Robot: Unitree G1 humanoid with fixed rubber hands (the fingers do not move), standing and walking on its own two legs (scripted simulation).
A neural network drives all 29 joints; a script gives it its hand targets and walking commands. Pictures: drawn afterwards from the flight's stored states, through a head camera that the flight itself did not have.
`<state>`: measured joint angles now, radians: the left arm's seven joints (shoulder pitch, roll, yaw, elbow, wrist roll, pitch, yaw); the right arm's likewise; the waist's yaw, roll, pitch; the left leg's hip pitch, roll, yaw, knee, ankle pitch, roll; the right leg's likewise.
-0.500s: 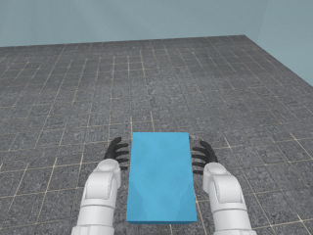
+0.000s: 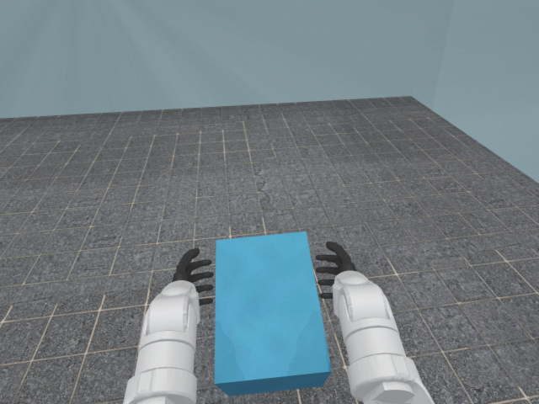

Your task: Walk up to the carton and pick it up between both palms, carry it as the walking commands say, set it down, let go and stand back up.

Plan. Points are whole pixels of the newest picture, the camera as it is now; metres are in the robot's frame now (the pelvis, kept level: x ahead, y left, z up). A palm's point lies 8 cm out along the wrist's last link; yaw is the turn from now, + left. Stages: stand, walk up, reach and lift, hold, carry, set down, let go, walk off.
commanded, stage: hold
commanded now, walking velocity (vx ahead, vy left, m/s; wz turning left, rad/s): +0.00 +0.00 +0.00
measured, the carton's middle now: (268, 312) +0.32 +0.05 -0.04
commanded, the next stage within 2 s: set down in 0.02 s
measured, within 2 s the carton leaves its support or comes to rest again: neither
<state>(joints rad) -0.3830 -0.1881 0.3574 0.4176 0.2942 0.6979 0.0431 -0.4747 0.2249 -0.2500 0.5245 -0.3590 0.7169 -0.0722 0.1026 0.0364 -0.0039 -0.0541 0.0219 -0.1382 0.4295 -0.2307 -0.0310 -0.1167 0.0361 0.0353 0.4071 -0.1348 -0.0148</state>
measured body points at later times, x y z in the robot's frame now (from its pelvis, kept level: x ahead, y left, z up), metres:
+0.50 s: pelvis +0.00 +0.02 +0.00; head -0.01 +0.01 +0.45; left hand +0.32 +0.18 +0.01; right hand +0.34 -0.08 +0.00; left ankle +0.02 +0.17 -0.74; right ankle +0.07 -0.10 -0.74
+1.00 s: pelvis -0.01 +0.02 -0.04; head +0.12 +0.02 +0.39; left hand +0.33 +0.19 -0.10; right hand +0.36 -0.07 -0.10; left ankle +0.03 +0.17 -0.74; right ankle +0.07 -0.10 -0.74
